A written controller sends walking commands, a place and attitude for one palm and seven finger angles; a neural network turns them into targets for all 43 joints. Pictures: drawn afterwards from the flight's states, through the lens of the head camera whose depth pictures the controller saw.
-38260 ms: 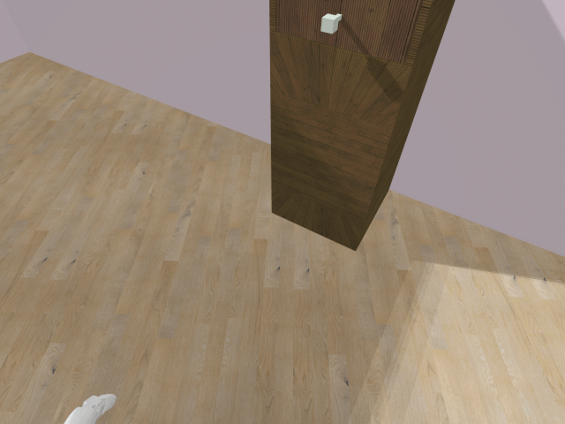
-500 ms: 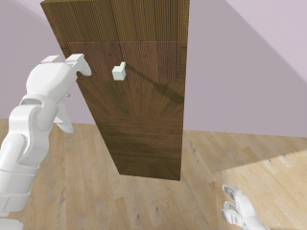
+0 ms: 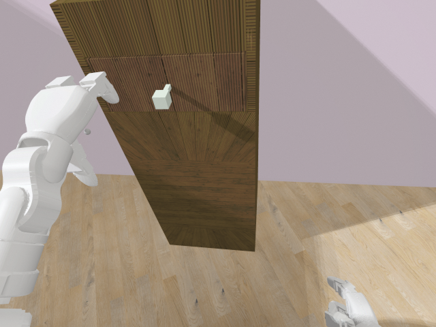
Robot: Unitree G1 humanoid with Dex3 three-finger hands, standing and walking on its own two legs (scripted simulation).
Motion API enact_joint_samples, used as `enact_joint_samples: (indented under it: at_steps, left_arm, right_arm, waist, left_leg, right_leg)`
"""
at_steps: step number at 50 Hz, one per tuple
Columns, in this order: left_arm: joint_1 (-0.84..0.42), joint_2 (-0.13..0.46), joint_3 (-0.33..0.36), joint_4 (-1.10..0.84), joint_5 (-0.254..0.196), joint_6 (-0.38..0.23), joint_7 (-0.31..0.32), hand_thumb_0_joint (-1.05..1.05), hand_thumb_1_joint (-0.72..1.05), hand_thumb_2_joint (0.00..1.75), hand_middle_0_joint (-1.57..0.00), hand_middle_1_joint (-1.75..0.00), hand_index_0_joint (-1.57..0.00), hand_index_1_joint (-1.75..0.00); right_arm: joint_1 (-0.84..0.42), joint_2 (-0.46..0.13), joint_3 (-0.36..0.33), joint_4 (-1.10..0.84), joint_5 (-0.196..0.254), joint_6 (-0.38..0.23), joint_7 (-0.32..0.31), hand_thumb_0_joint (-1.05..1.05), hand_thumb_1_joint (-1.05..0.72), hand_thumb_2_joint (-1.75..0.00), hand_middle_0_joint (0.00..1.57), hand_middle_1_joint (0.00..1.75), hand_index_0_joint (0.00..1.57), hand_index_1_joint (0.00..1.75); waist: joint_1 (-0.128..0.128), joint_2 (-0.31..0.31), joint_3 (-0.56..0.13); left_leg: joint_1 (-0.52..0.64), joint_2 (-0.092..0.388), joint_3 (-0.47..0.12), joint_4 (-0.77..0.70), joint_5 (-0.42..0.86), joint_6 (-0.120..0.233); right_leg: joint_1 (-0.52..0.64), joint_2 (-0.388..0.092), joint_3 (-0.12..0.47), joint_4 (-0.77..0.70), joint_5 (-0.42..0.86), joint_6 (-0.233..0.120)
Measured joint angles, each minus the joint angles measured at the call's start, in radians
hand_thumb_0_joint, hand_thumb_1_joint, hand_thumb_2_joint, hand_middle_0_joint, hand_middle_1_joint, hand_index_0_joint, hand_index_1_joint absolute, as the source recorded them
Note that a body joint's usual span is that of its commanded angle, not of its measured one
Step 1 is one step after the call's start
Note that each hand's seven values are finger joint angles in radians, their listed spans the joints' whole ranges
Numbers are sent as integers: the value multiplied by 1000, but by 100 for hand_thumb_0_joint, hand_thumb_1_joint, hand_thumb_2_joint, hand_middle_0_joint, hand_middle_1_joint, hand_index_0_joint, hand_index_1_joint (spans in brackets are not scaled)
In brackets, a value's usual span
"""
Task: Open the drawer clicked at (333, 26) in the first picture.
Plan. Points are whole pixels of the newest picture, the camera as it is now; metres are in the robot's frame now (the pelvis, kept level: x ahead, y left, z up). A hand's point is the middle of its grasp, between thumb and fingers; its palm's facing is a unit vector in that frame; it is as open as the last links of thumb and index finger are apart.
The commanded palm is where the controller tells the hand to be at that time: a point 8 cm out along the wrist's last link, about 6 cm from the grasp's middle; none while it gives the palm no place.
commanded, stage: move the hooked fingers above the handle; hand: left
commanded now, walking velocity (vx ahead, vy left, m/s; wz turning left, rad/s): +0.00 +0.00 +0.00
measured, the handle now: (164, 95) +0.57 +0.23 +0.14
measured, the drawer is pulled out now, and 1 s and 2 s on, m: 0.00 0.00 0.00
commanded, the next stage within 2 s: none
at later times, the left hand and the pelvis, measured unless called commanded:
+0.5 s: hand (115, 124) +0.38 +0.24 +0.20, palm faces +0.05 +0.00 -1.00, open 13.9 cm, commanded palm +0.35 +0.23 +0.27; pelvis +0.01 -0.01 +0.00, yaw +1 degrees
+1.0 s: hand (136, 117) +0.44 +0.23 +0.18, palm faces -0.05 -0.01 -1.00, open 13.8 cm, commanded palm +0.42 +0.23 +0.26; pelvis +0.04 +0.01 +0.00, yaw +1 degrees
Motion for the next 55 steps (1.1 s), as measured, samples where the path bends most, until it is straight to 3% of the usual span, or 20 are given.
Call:
enact_joint_samples:
  at_steps: [4,8,13,19,22,25,30,35,40,43,46,51,55]
  left_arm:
    - [41,-22,-47,-29,20,26,-50,0,-49,30,-31,-120,-31,-120]
    - [75,-26,-93,-56,18,-42,-72,0,-49,30,-31,-120,-32,-120]
    - [-14,-11,-92,46,6,-118,-28,1,-49,30,-32,-120,-32,-120]
    - [-138,3,-43,184,35,-67,1,1,-49,30,-32,-120,-32,-120]
    - [-152,2,-56,210,52,-24,-27,0,-49,30,-31,-120,-32,-120]
    - [-147,-11,-91,218,55,-20,-70,0,-49,30,-31,-120,-31,-120]
    - [-109,-27,-111,169,34,-119,-90,0,-49,30,-32,-120,-32,-120]
    - [-152,-27,-81,194,20,-182,-11,1,-49,30,-32,-120,-32,-120]
    - [-253,-10,-44,319,52,-88,47,1,-49,30,-32,-120,-32,-120]
    - [-279,0,-65,359,80,-5,18,1,-49,30,-31,-120,-32,-120]
    - [-280,-10,-119,363,89,28,-35,0,-49,30,-31,-120,-31,-120]
    - [-270,-43,-189,334,66,-64,-91,0,-49,30,-31,-120,-31,-120]
    - [-298,-58,-189,333,56,-168,-39,0,-49,30,-32,-120,-32,-120]
  right_arm:
    - [-13,-3,6,-18,1,3,-3,1,-90,-89,20,30,20,30]
    - [-26,3,14,-25,-8,-9,-17,1,-90,-89,20,30,20,30]
    - [-30,14,17,-8,-8,-25,-31,1,-90,-89,20,30,20,30]
    - [-7,7,10,4,-3,-9,-23,1,-90,-89,20,30,20,30]
    - [12,-8,5,0,2,7,-20,1,-90,-89,20,30,20,30]
    - [24,-20,1,-3,5,15,-22,1,-90,-89,20,30,20,30]
    - [36,-18,-7,-11,-3,3,-32,1,-90,-89,20,30,20,30]
    - [41,-6,-15,-2,-6,-2,-29,1,-90,-89,19,30,20,30]
    - [38,-2,-12,10,4,22,-14,1,-90,-89,19,30,20,30]
    - [44,-6,-11,1,11,41,-9,1,-90,-89,20,30,20,30]
    - [50,-9,-10,-8,17,51,-13,1,-90,-89,20,30,20,30]
    - [45,-1,-7,-18,14,37,-34,1,-90,-89,20,30,20,30]
    - [43,12,-10,-20,3,15,-40,1,-90,-89,20,30,20,30]
  waist:
    - [-7,11,-9]
    - [-14,11,-11]
    - [-17,-3,-6]
    - [-21,-9,-14]
    - [-26,-2,-22]
    - [-35,1,-22]
    - [-52,-8,-17]
    - [-54,-20,-22]
    - [-49,-23,-34]
    - [-47,-18,-43]
    - [-48,-17,-48]
    - [-60,-32,-42]
    - [-72,-43,-43]
  left_leg:
    - [1,-1,-2,2,-1,0]
    - [9,2,-4,8,-9,-3]
    - [7,10,-17,12,-11,-12]
    - [-13,14,-19,6,-10,-17]
    - [-19,11,-18,5,-13,-14]
    - [-21,7,-17,5,-18,-10]
    - [-20,4,-8,8,-30,-4]
    - [-30,6,-1,14,-41,-4]
    - [-54,4,4,13,-42,-2]
    - [-66,0,3,13,-43,2]
    - [-70,-6,-3,17,-47,7]
    - [-68,-13,-9,25,-58,12]
    - [-77,-11,-4,35,-67,12]
  right_leg:
    - [-1,-1,-2,8,-6,-1]
    - [8,2,-4,13,-14,-4]
    - [14,10,-16,6,-14,-12]
    - [-5,15,-19,0,-13,-17]
    - [-12,12,-17,0,-17,-14]
    - [-15,7,-16,2,-22,-10]
    - [-16,5,-7,4,-31,-6]
    - [-24,6,0,1,-34,-4]
    - [-50,5,5,0,-33,-1]
    - [-61,1,4,0,-34,2]
    - [-61,-6,-2,1,-40,7]
    - [-53,-12,-8,4,-50,11]
    - [-60,-10,-3,5,-52,12]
